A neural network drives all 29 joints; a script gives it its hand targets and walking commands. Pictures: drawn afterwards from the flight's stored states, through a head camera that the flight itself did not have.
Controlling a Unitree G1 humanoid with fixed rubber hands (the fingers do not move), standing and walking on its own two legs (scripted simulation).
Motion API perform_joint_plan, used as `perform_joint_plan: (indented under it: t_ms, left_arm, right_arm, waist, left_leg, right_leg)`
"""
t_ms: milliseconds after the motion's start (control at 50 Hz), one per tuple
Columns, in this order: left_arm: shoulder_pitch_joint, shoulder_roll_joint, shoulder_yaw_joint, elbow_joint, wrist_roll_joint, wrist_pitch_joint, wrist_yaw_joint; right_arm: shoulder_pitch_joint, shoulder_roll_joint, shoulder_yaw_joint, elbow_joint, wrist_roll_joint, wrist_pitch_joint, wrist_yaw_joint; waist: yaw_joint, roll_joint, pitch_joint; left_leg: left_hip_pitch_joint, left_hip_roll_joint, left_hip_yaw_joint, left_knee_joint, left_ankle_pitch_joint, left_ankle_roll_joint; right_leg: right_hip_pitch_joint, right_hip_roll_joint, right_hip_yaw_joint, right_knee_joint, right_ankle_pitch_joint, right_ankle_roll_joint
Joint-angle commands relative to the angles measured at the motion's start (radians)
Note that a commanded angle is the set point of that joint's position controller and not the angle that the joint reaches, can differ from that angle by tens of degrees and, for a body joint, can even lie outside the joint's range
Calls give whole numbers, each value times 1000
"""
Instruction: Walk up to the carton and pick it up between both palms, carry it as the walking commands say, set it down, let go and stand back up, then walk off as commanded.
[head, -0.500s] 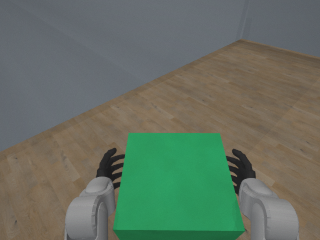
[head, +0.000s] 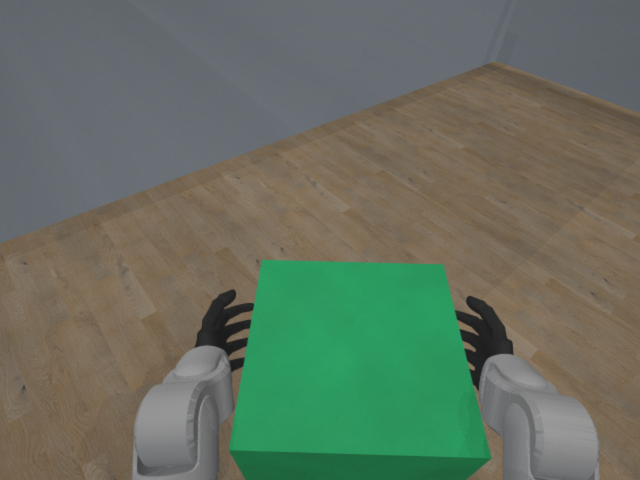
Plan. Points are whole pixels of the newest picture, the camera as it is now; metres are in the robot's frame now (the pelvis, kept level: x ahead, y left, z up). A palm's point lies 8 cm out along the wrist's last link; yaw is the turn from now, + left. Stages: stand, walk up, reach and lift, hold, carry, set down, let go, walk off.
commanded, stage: carry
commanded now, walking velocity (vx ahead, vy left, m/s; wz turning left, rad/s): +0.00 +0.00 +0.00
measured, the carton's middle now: (348, 391) +0.24 +0.00 +0.01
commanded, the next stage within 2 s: hold in 0.84 s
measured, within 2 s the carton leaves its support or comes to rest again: neither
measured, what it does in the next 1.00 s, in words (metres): stands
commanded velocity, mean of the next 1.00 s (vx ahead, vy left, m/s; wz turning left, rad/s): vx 0.00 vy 0.00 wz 0.00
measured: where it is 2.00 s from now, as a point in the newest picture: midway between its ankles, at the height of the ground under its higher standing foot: outside the picture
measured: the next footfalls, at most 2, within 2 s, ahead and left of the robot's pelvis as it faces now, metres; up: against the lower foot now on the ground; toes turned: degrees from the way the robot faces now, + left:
none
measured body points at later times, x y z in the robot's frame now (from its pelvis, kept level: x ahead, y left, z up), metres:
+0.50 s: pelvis -0.01 -0.02 +0.00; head -0.02 -0.02 +0.45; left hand +0.26 +0.13 +0.07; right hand +0.25 -0.17 +0.07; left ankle +0.00 +0.10 -0.73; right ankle +0.02 -0.13 -0.73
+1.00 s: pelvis -0.02 -0.01 +0.01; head -0.02 -0.01 +0.46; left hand +0.25 +0.14 +0.02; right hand +0.24 -0.17 +0.02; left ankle +0.00 +0.10 -0.73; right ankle +0.02 -0.13 -0.73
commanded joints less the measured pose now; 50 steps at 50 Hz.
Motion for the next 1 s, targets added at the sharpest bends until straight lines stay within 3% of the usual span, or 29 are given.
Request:
perform_joint_plan:
  t_ms: [0, 40, 100, 120, 140, 160, 180, 200, 240, 300, 320, 340, 360, 400, 440, 460, 480, 500, 560, 580, 600, 620, 700, 760, 820, 840, 860, 900, 980]
  left_arm:
    - [-480, -856, -678, -186, -292, -52, -142]
    - [-486, -883, -686, -216, -303, -68, -147]
    - [-465, -651, -462, 171, -146, -148, -158]
    - [-473, -732, -550, 15, -210, -164, -152]
    - [-477, -689, -488, 118, -173, -189, -159]
    - [-479, -825, -606, -110, -266, -195, -163]
    - [-464, -779, -550, 8, -232, -192, -167]
    - [-540, -865, -646, -179, -305, -195, -160]
    - [-482, -752, -529, 9, -233, -192, -161]
    - [-435, -632, -423, 169, -156, -233, -160]
    - [-471, -779, -582, -128, -273, -225, -157]
    - [-464, -686, -490, 49, -204, -223, -159]
    - [-453, -716, -518, -25, -225, -230, -159]
    - [-417, -661, -445, 132, -171, -237, -164]
    - [-467, -758, -556, -73, -251, -240, -159]
    - [-465, -672, -467, 102, -181, -242, -164]
    - [-463, -771, -579, -125, -270, -228, -154]
    - [-398, -566, -354, 226, -95, -248, -163]
    - [-470, -678, -488, 23, -210, -263, -161]
    - [-444, -540, -328, 340, -84, -293, -169]
    - [-464, -688, -474, 23, -200, -295, -159]
    - [-439, -631, -418, 144, -158, -301, -164]
    - [-459, -660, -485, 29, -201, -307, -152]
    - [-415, -590, -395, 194, -137, -317, -154]
    - [-429, -620, -440, 101, -174, -330, -151]
    - [-223, -277, -214, 452, -6, -387, -145]
    - [-268, -303, -284, 472, -17, -449, -148]
    - [-226, -284, -326, 311, -32, -513, -147]
    - [-300, -363, -456, 124, -92, -547, -140]
  right_arm:
    - [-391, 801, 587, -107, 267, -65, 119]
    - [-438, 828, 624, -173, 292, -83, 124]
    - [-404, 620, 410, 206, 133, -156, 130]
    - [-423, 685, 501, 21, 192, -166, 124]
    - [-428, 655, 460, 126, 162, -190, 129]
    - [-491, 783, 613, -142, 262, -197, 124]
    - [-487, 736, 568, -45, 221, -196, 119]
    - [-520, 832, 650, -194, 284, -190, 115]
    - [-494, 730, 569, -32, 219, -188, 107]
    - [-438, 628, 480, 154, 147, -215, 105]
    - [-480, 754, 627, -158, 254, -208, 103]
    - [-461, 683, 546, 43, 190, -206, 104]
    - [-473, 707, 577, -39, 216, -216, 104]
    - [-440, 651, 513, 109, 155, -225, 102]
    - [-472, 734, 600, -89, 224, -224, 100]
    - [-459, 661, 512, 108, 156, -226, 104]
    - [-466, 745, 612, -123, 246, -217, 98]
    - [-432, 547, 409, 227, 85, -239, 106]
    - [-483, 668, 535, 26, 180, -250, 100]
    - [-466, 532, 376, 332, 64, -285, 110]
    - [-522, 680, 541, -6, 200, -289, 103]
    - [-483, 618, 473, 122, 149, -296, 108]
    - [-464, 649, 501, 50, 176, -303, 99]
    - [-437, 582, 434, 206, 115, -314, 98]
    - [-413, 608, 451, 138, 135, -326, 99]
    - [-251, 267, 264, 489, -18, -377, 95]
    - [-305, 281, 316, 489, 7, -440, 93]
    - [-300, 293, 420, 310, 44, -498, 105]
    - [-359, 323, 490, 193, 106, -554, 124]
  waist:
    - [6, 247, -216]
    - [15, 183, -285]
    - [13, 96, -328]
    - [8, 63, -315]
    - [9, 36, -308]
    - [4, 16, -296]
    - [3, -6, -279]
    - [-1, -5, -288]
    - [2, -41, -294]
    - [1, -35, -288]
    - [-5, -21, -282]
    - [0, -27, -285]
    - [-1, -10, -298]
    - [1, -26, -314]
    - [-3, 16, -268]
    - [1, 28, -233]
    - [1, 48, -245]
    - [7, 58, -272]
    - [-3, -2, -288]
    - [2, 13, -260]
    - [1, 15, -286]
    - [3, 37, -281]
    - [-1, 77, -289]
    - [1, 38, -302]
    - [-2, 78, -320]
    - [-16, 17, 89]
    - [-25, 46, 1]
    - [6, -10, -124]
    - [4, 54, -317]
  left_leg:
    - [122, 216, -237, -303, 352, 26]
    - [142, 160, -164, -238, 410, 5]
    - [107, 116, -109, -178, 480, -5]
    - [100, 112, -94, -172, 489, -8]
    - [97, 110, -102, -176, 454, -4]
    - [99, 106, -90, -177, 400, 3]
    - [73, 107, -100, -183, 313, 9]
    - [66, 103, -97, -202, 253, 8]
    - [48, 108, -101, -217, 189, 15]
    - [46, 99, -87, -207, 233, 3]
    - [46, 94, -83, -220, 190, 9]
    - [35, 92, -93, -220, 197, 13]
    - [60, 89, -83, -217, 214, 9]
    - [53, 89, -89, -218, 216, 17]
    - [22, 85, -82, -240, 167, 12]
    - [5, 83, -96, -256, 142, 17]
    - [1, 91, -109, -272, 102, 20]
    - [21, 97, -110, -278, 98, 23]
    - [42, 95, -86, -236, 226, 18]
    - [24, 90, -96, -245, 204, 19]
    - [36, 93, -89, -239, 239, 17]
    - [25, 90, -97, -249, 218, 22]
    - [52, 100, -98, -242, 274, 23]
    - [56, 97, -97, -226, 288, 26]
    - [80, 99, -89, -212, 351, 18]
    - [120, -126, -122, -239, 267, 25]
    - [134, -131, -118, -219, 306, 26]
    - [165, -131, -125, -208, 381, 42]
    - [304, -119, -163, -191, 594, 14]
  right_leg:
    - [-20, 12, 48, -2, 65, -3]
    - [85, -27, 76, -100, 253, -16]
    - [178, -72, 104, -108, 434, -32]
    - [184, -85, 99, -89, 472, -38]
    - [175, -74, 106, -103, 450, -47]
    - [152, -76, 103, -132, 427, -49]
    - [157, -69, 102, -147, 382, -52]
    - [164, -81, 101, -148, 364, -58]
    - [185, -80, 95, -161, 332, -54]
    - [195, -85, 97, -160, 375, -63]
    - [176, -84, 101, -179, 332, -65]
    - [190, -83, 98, -167, 331, -65]
    - [173, -85, 104, -168, 337, -68]
    - [201, -86, 101, -177, 330, -69]
    - [167, -85, 108, -191, 270, -73]
    - [149, -77, 108, -192, 226, -71]
    - [148, -73, 103, -184, 177, -74]
    - [154, -67, 95, -186, 172, -68]
    - [162, -78, 109, -187, 271, -69]
    - [163, -73, 102, -189, 268, -66]
    - [179, -81, 99, -184, 272, -68]
    - [172, -77, 104, -182, 256, -67]
    - [159, -69, 88, -153, 262, -72]
    - [167, -74, 97, -162, 293, -73]
    - [171, -74, 89, -139, 333, -74]
    - [225, 125, 163, -225, 285, -49]
    - [264, 121, 163, -213, 344, -49]
    - [301, 125, 166, -196, 394, -42]
    - [336, 138, 178, -185, 503, -55]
